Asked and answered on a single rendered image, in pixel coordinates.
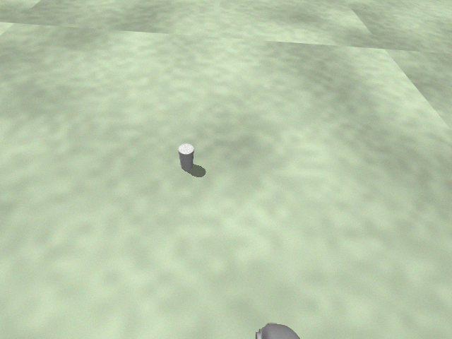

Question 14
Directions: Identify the cup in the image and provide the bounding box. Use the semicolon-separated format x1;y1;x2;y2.
178;143;194;170

